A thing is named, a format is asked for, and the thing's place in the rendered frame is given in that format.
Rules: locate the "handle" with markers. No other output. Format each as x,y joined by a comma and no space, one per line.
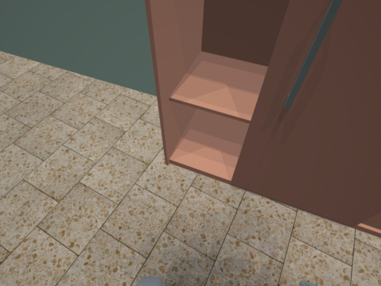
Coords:
331,12

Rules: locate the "wardrobe door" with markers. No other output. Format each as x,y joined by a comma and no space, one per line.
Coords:
374,221
324,153

